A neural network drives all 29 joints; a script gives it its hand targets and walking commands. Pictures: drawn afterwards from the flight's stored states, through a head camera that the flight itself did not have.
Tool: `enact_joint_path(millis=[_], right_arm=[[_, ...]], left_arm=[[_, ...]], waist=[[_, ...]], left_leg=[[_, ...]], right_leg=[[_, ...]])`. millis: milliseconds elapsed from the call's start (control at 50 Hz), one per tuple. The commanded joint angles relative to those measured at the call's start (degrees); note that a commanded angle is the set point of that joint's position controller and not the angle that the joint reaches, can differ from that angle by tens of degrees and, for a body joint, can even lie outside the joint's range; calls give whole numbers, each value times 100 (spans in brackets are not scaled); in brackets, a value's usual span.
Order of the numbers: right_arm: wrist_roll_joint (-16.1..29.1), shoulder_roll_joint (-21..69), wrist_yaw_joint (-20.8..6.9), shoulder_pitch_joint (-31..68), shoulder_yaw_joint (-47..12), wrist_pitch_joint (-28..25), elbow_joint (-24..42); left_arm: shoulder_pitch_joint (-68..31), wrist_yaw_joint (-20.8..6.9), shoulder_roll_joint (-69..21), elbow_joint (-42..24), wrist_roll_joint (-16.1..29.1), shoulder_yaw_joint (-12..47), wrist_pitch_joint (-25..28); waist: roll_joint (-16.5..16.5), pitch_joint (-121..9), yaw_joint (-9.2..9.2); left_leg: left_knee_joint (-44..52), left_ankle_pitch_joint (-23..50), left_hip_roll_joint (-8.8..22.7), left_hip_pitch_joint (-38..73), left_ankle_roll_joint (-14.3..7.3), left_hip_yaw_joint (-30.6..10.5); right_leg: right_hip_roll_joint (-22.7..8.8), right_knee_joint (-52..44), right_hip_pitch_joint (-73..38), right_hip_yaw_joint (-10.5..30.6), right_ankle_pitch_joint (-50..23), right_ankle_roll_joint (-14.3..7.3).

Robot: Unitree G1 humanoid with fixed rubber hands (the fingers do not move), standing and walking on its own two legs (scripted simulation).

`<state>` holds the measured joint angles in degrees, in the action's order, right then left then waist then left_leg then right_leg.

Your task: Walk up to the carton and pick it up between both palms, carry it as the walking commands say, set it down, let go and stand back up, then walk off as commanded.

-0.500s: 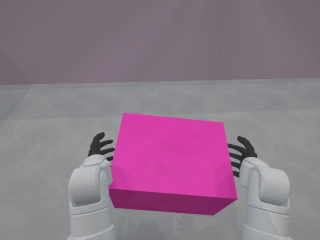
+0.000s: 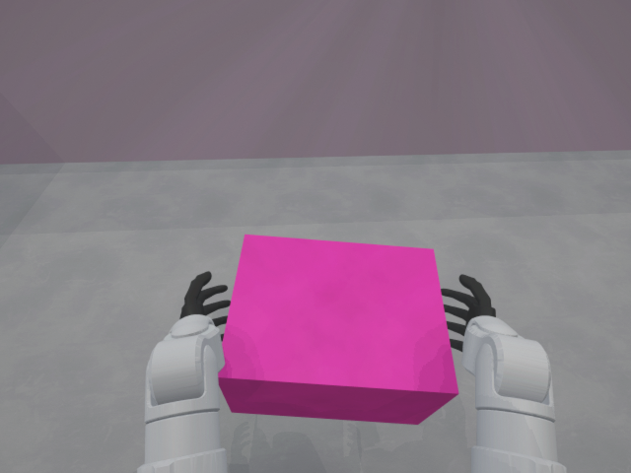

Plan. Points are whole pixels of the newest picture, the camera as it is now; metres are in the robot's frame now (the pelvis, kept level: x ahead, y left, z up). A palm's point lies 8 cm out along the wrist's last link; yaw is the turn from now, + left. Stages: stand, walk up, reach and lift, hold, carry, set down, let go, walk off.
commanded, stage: carry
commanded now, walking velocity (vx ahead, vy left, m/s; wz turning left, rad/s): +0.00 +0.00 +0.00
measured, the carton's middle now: (332, 330) +0.32 +0.00 +0.01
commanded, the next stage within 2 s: hold in 0.44 s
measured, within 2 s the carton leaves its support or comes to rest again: neither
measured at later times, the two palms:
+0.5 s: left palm (204, 337) +0.28 +0.17 +0.05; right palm (477, 340) +0.27 -0.18 +0.06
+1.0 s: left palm (199, 383) +0.23 +0.16 +0.04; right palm (486, 378) +0.23 -0.18 +0.04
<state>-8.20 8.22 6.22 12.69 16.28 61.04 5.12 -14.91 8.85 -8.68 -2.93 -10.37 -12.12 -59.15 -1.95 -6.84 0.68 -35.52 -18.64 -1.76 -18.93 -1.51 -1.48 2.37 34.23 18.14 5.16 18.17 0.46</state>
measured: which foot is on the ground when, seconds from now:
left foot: down 0.00-1.00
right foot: down 0.00-1.00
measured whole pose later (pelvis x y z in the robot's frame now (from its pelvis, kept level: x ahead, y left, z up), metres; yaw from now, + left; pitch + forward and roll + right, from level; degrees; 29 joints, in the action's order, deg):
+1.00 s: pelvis -0.04 -0.01 +0.01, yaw +0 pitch -1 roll +0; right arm -11.6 7.3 4.4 12.6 17.4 39.1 -19.5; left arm -12.9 8.5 -7.6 19.7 -10.4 -15.8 -37.7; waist -2.0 -7.5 0.7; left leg -25.9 -10.3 -1.9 -14.9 -0.7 -1.5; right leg 1.8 27.5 15.5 5.4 11.3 0.3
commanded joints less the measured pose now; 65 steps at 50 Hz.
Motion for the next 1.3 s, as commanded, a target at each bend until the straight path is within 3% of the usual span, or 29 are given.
enact_joint_path(millis=[0, 80, 120, 140, 160, 180, 200, 220, 240, 300, 340, 360, 400, 420, 440, 480, 500, 540, 640, 720, 800, 920, 1000, 1060, 1080, 1100, 1160, 1240, 1280], right_arm=[[1640, 4622, -1523, 3506, -3758, -893, -36], [1880, 4835, -1457, 3314, -4020, -1030, 567], [1659, 4616, -1479, 2955, -3803, -1065, 29], [1767, 4671, -1459, 2922, -3916, -1074, 340], [1649, 4534, -1475, 2777, -3784, -1095, 34], [1722, 4546, -1458, 2843, -3843, -1122, 253], [1570, 4408, -1471, 2694, -3686, -1145, -145], [1732, 4533, -1452, 2862, -3855, -1160, 224], [1577, 4376, -1466, 2636, -3677, -1187, -104], [1756, 4476, -1424, 2584, -3842, -1194, 358], [1689, 4378, -1421, 2667, -3719, -1224, 172], [1856, 4537, -1398, 2809, -3921, -1199, 571], [1682, 4389, -1390, 2561, -3729, -1197, 121], [1697, 4403, -1396, 2623, -3765, -1217, 207], [690, 4004, -1738, 1494, -3315, -1471, -1804], [1018, 4490, -1940, 1904, -4123, -1958, -780], [1232, 4699, -2000, 2059, -4420, -2080, -385], [1490, 4944, -2064, 2312, -4782, -2211, 72], [1554, 5075, -2230, 2799, -4838, -2294, -27], [1338, 5041, -2403, 3251, -4455, -2315, -743], [1153, 5108, -2558, 3854, -3953, -2407, -1454], [1133, 5425, -2699, 5083, -3436, -2751, -2190], [1092, 5582, -2757, 5473, -3141, -2915, -2835], [1020, 5510, -2792, 5593, -2957, -2956, -3085], [947, 5793, -2698, 5044, -3026, -2840, -3493], [857, 5713, -2690, 5087, -2811, -2844, -3565], [732, 5512, -2671, 5195, -2524, -2933, -3645], [692, 5460, -2584, 5186, -2361, -3134, -3561], [703, 5449, -2544, 5085, -2405, -3237, -3474]], left_arm=[[-3184, -1750, -4908, -17, 1897, 3393, 726], [-3127, -1689, -5096, -723, 2190, 3733, 856], [-2715, -1705, -4828, -174, 1926, 3469, 888], [-2581, -1696, -4893, -404, 2012, 3551, 884], [-2412, -1705, -4745, -91, 1868, 3389, 908], [-2421, -1685, -4770, -242, 1920, 3421, 931], [-2338, -1693, -4617, 95, 1774, 3269, 963], [-2502, -1669, -4724, -287, 1927, 3421, 984], [-2308, -1683, -4578, 21, 1789, 3268, 1017], [-2252, -1634, -4669, -450, 1960, 3441, 1022], [-2381, -1621, -4541, -322, 1889, 3330, 1058], [-2492, -1600, -4677, -719, 2044, 3506, 1036], [-2300, -1600, -4515, -314, 1889, 3325, 1034], [-2309, -1603, -4540, -366, 1884, 3337, 1058], [-1403, -1874, -4308, 1645, 923, 2835, 1353], [-1830, -2037, -4735, 765, 1224, 3718, 1863], [-1944, -2108, -4902, 327, 1377, 3981, 1982], [-2206, -2168, -5065, -237, 1550, 4274, 2138], [-2437, -2302, -5111, -96, 1548, 4146, 2220], [-2655, -2387, -5175, 727, 1329, 3711, 2156], [-3575, -2558, -5196, 1225, 1327, 3493, 2260], [-5189, -2855, -5336, 1816, 1588, 3350, 2523], [-5743, -2974, -5323, 2307, 1555, 3074, 2661], [-5600, -3035, -5383, 2811, 1438, 2786, 2677], [-4950, -2985, -5126, 3129, 1209, 2567, 2629], [-4993, -3019, -5042, 3288, 1131, 2431, 2619], [-4878, -3064, -4939, 3580, 937, 2063, 2677], [-5007, -3099, -4915, 3477, 964, 2064, 2882], [-4892, -3092, -4938, 3392, 967, 2088, 2988]], waist=[[195, -1777, -108], [225, -1871, -113], [231, -1842, -109], [208, -1848, -108], [185, -1794, -103], [182, -1801, -103], [194, -1760, -102], [169, -1795, -102], [159, -1762, -101], [210, -1778, -102], [234, -1754, -100], [188, -1782, -101], [204, -1770, -100], [240, -1778, -97], [152, -273, 143], [219, -1243, -8], [287, -1875, 28], [333, -2713, 88], [129, -2930, 150], [92, -2362, 287], [5, -1788, 140], [16, -1966, 31], [-6, -2070, 62], [-63, -2008, 54], [-282, -1408, 452], [-247, -1165, 349], [-167, -998, 348], [-121, -1165, 236], [-27, -1358, 275]], left_leg=[[555, 2145, 741, 892, -232, -541], [512, 2304, 773, 1042, -260, -535], [517, 2367, 783, 1041, -251, -520], [484, 2370, 776, 1031, -258, -503], [502, 2363, 770, 978, -255, -512], [490, 2290, 751, 968, -262, -488], [486, 2322, 749, 955, -256, -465], [479, 2296, 746, 972, -254, -476], [486, 2303, 754, 958, -255, -464], [494, 2335, 759, 984, -257, -467], [515, 2307, 765, 962, -261, -465], [531, 2241, 765, 981, -254, -486], [510, 2312, 768, 968, -262, -466], [505, 2391, 760, 998, -262, -459], [1200, 2560, -238, 1792, -10, -340], [1102, 3929, -177, 2370, 127, -483], [1098, 4462, -163, 2679, 180, -537], [1106, 5108, -135, 3046, 204, -593], [1231, 4161, -210, 2945, 125, -489], [1318, 2795, -220, 2662, 66, -376], [1383, 1198, -225, 2181, 18, -253], [1370, -42, -158, 1692, 73, -169], [1311, -217, -158, 1703, 118, -126], [1314, -171, -151, 1753, 137, -117], [1402, -86, -106, 1608, 100, -169], [1375, -231, -116, 1573, 111, -161], [1345, -160, -106, 1566, 99, -145], [1263, 152, -46, 1348, 68, -203], [1216, 472, -35, 1223, 53, -233]], right_leg=[[-604, -236, -484, 173, -1704, -338], [-577, -203, -509, 161, -1712, -336], [-590, -172, -545, 140, -1796, -333], [-589, -165, -585, 124, -1839, -335], [-603, -168, -598, 133, -1872, -335], [-611, -155, -625, 127, -1895, -343], [-624, -149, -616, 136, -1967, -344], [-617, -142, -647, 133, -1969, -353], [-620, -138, -628, 127, -1968, -354], [-614, -116, -624, 129, -1974, -360], [-609, -113, -601, 124, -1895, -360], [-601, -136, -619, 125, -1834, -358], [-606, -127, -637, 115, -1947, -356], [-615, -120, -633, 129, -2006, -356], [40, -1163, -620, 144, -2393, -182], [134, -1073, -1023, 157, -3670, -61], [163, -1027, -1345, 172, -4125, -32], [225, -981, -1602, 197, -4415, 11], [252, -1149, -1388, 160, -3341, 6], [242, -1301, -982, 100, -2055, -65], [182, -1361, -661, 64, -733, -123], [127, -1299, -506, 77, 306, -153], [44, -1361, -312, 98, 621, -197], [3, -1431, -219, 105, 645, -216], [-11, -1572, -266, -51, 843, -252], [-42, -1644, -124, -10, 1040, -281], [-85, -1657, -44, 16, 1045, -294], [-27, -1439, -159, -27, 517, -227], [42, -1289, -343, -64, 83, -180]])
